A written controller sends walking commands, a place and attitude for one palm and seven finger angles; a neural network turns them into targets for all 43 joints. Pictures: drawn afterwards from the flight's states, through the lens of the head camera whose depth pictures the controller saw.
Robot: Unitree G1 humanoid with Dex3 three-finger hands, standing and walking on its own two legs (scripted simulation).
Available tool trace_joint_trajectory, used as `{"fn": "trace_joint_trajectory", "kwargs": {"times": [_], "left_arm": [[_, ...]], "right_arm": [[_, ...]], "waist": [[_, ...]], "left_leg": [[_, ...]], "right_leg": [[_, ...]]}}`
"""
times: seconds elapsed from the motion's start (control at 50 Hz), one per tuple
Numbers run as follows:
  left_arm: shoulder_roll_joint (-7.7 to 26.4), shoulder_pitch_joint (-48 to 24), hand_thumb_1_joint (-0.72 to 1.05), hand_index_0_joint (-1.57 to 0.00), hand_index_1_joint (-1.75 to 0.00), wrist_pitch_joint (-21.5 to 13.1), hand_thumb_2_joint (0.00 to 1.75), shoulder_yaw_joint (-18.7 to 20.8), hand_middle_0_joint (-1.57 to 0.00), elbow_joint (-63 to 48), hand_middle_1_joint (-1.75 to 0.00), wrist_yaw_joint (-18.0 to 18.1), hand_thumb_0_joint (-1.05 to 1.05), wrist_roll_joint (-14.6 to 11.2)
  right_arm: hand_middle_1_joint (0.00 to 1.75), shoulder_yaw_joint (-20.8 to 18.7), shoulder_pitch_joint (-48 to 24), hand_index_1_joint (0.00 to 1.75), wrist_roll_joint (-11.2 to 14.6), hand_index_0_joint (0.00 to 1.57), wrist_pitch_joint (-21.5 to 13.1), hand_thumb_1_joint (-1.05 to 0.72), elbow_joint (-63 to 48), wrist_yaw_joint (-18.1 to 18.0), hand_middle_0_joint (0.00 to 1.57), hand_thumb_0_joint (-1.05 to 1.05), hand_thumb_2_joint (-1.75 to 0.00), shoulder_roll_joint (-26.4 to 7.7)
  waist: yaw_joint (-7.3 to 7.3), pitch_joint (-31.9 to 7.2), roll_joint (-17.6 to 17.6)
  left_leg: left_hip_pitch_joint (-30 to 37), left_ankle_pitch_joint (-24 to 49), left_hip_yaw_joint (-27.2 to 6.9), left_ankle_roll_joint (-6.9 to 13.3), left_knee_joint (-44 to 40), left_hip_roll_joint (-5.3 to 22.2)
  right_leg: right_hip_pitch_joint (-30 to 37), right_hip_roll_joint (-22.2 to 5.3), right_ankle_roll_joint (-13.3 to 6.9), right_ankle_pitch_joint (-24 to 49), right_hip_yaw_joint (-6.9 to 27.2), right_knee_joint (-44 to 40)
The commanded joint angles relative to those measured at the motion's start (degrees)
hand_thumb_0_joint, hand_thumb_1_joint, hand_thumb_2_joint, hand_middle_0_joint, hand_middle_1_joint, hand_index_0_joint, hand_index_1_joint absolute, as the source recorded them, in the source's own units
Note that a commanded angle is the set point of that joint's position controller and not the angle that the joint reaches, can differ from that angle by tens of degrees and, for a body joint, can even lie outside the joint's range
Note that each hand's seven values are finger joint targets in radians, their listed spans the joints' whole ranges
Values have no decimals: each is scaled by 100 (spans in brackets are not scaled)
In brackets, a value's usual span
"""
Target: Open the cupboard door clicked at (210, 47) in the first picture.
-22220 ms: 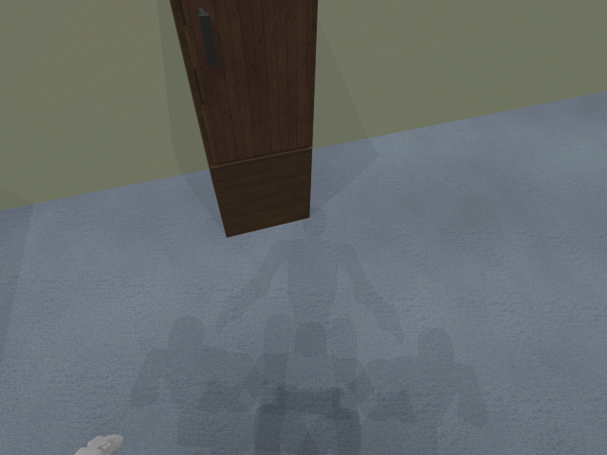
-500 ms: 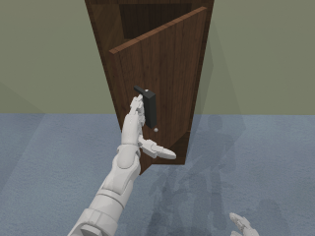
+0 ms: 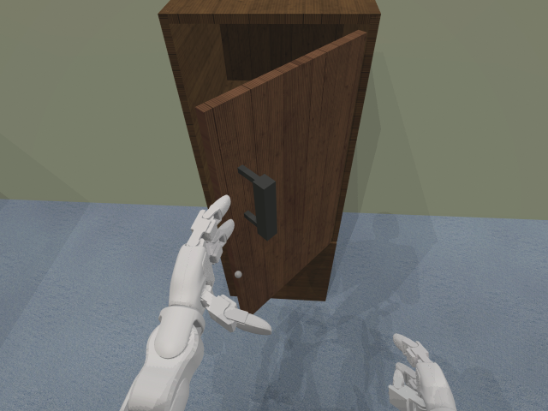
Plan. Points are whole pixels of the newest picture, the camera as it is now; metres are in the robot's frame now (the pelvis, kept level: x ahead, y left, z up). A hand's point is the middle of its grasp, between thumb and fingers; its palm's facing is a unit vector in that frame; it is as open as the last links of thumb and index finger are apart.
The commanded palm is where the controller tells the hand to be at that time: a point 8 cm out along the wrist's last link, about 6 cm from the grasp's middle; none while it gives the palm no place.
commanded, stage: slide the hand sideways off the handle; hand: left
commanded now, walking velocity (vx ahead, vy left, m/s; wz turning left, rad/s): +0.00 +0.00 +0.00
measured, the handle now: (256, 202) +0.40 +0.07 +0.09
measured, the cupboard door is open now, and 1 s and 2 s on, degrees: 49 49 49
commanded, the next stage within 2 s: draw the hand back to the body in 0.32 s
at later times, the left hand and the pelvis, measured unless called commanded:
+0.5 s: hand (210, 299) +0.24 +0.11 +0.09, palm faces -0.02 -1.00 -0.03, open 16.3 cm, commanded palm +0.21 +0.17 +0.09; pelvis +0.00 +0.00 -0.01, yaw +1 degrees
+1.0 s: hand (137, 301) +0.21 +0.18 +0.12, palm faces +0.12 -0.98 -0.18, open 15.8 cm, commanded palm +0.18 +0.23 +0.14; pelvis +0.00 +0.01 +0.01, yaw +1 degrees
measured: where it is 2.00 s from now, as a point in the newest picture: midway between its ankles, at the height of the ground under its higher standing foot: outside the picture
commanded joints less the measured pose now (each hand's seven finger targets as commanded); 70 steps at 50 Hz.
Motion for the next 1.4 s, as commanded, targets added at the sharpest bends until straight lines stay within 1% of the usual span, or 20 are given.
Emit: {"fn": "trace_joint_trajectory", "kwargs": {"times": [0.0,0.08,0.12,0.16,0.18,0.26,0.3,0.4,0.42,0.48,0.58,0.68,0.8,0.9,0.92,0.94,0.98,1.06,1.14,1.38], "left_arm": [[217,-1123,-50,-15,-30,-326,30,288,-15,-1565,-30,-159,0,-87],[341,-506,-50,-15,-30,-411,30,458,-15,-1897,-30,-323,0,-195],[278,-281,-50,-15,-30,-451,30,382,-15,-2036,-30,-419,0,-231],[509,18,-50,-15,-30,-458,30,607,-15,-1931,-30,-478,0,-262],[489,-131,-50,-15,-30,-475,30,561,-15,-2044,-30,-520,0,-287],[651,162,-50,-15,-30,-521,30,746,-15,-2130,-30,-661,0,-353],[516,-76,-50,-15,-30,-581,30,583,-15,-2239,-30,-700,0,-411],[478,61,-50,-15,-30,-653,30,505,-15,-2248,-30,-673,0,-395],[719,98,-50,-15,-30,-655,30,779,-15,-2279,-30,-643,0,-413],[899,319,-50,-15,-30,-586,30,1014,-15,-2454,-30,-631,0,-416],[974,384,-50,-15,-30,-353,30,1187,-15,-2480,-30,-759,0,-599],[978,566,-50,-15,-30,-185,30,1179,-15,-2849,-30,-972,0,-711],[1394,814,-50,-15,-30,30,30,1745,-15,-3023,-30,-1125,0,-879],[1517,675,-32,-16,-30,99,37,1936,-16,-3194,-30,-1283,0,-1025],[2273,698,-29,-16,-30,-104,39,2002,-16,-3659,-30,-625,0,-227],[1839,1184,-26,-16,-30,-90,40,1871,-16,-3311,-30,-353,0,-157],[1759,1340,-18,-16,-30,-123,43,1764,-16,-3314,-30,-103,0,2],[1892,1111,-5,-17,-30,-244,50,1852,-17,-3197,-30,151,0,183],[2033,1268,9,-17,-30,-346,55,2120,-17,-3288,-30,274,0,257],[2364,1562,51,-19,-30,-366,74,2835,-19,-3375,-30,311,0,226]], "right_arm": [[30,-167,-522,30,10,20,-366,-90,-889,-73,20,0,-90,-459],[30,-175,-532,30,16,20,-483,-90,-936,-85,20,0,-90,-454],[30,-169,-517,30,23,20,-549,-90,-947,-76,20,0,-90,-455],[30,-172,-487,30,35,20,-580,-90,-917,-91,20,0,-90,-504],[30,-170,-529,30,32,20,-615,-90,-932,-102,20,0,-90,-503],[30,-175,-481,30,49,20,-736,-90,-931,-139,20,0,-90,-536],[30,-172,-478,30,58,20,-837,-90,-909,-151,20,0,-90,-532],[30,-169,-419,30,52,20,-1041,-90,-871,-159,20,0,-90,-549],[30,-197,-391,30,62,20,-1052,-90,-863,-166,20,0,-90,-569],[30,-159,-472,30,61,20,-1079,-90,-897,-179,20,0,-90,-547],[30,-116,-544,30,108,20,-1100,-90,-879,-240,20,0,-90,-558],[30,-117,-513,30,146,20,-1228,-90,-912,-263,20,0,-90,-597],[30,-99,-505,30,147,20,-1291,-90,-870,-328,20,0,-90,-645],[30,-67,-536,30,174,20,-1371,-90,-820,-385,20,0,-90,-647],[30,-111,-523,30,41,20,-1308,-90,-700,-463,20,0,-90,-618],[30,-69,-484,30,-27,20,-1296,-90,-658,-478,20,0,-90,-546],[30,-60,-542,30,-44,20,-1229,-90,-581,-453,20,0,-90,-554],[30,-82,-635,30,-67,20,-1119,-90,-456,-445,20,0,-90,-605],[30,-116,-678,30,-94,20,-1065,-90,-417,-438,20,0,-90,-607],[30,-228,-721,30,-101,20,-879,-90,-285,-374,20,0,-90,-647]], "waist": [[-86,-1031,-421],[-19,-1194,-435],[-48,-1104,-392],[-40,-913,-578],[-100,-870,-524],[-48,-923,-377],[-136,-864,-331],[-126,-902,-401],[-73,-993,-442],[50,-1102,-314],[14,-699,-394],[10,-721,-201],[92,-624,-321],[86,-494,-84],[119,-447,0],[65,-213,-115],[60,-88,-148],[45,109,62],[122,-187,83],[191,-123,164]], "left_leg": [[45,1124,53,176,-431,-255],[58,1384,54,175,-378,-251],[39,1380,64,173,-351,-259],[-123,1242,41,177,-346,-246],[-142,1142,42,187,-319,-255],[-213,1074,27,175,-267,-271],[-215,943,-13,170,-244,-265],[-306,847,-53,171,-192,-269],[-320,850,-49,165,-195,-259],[-298,929,-20,179,-278,-270],[-291,753,9,189,-381,-256],[-43,860,-25,188,-491,-244],[-7,902,-48,188,-567,-241],[177,950,-105,179,-665,-232],[319,1032,0,236,-904,-181],[373,1053,1,227,-981,-187],[580,1215,32,233,-1107,-138],[836,1106,14,202,-1486,-100],[1078,1451,7,194,-1755,-75],[1303,2301,47,135,-1931,-44]], "right_leg": [[710,18,43,1508,191,-578],[874,11,54,1893,194,-475],[801,13,75,1947,176,-457],[755,15,86,1750,219,-510],[665,2,108,1624,237,-519],[640,2,83,1415,256,-488],[467,0,95,1221,227,-470],[365,-3,98,1021,198,-408],[442,-4,96,1004,232,-417],[676,-30,83,1088,268,-446],[628,-18,121,819,312,-700],[633,29,103,920,166,-708],[771,31,115,921,161,-818],[770,59,87,918,76,-890],[1009,-42,65,879,239,-1253],[987,-57,71,849,173,-1365],[1099,-50,89,962,166,-1515],[1239,-2,72,719,122,-1779],[1661,12,51,1040,89,-1796],[2055,72,68,1751,78,-1940]]}}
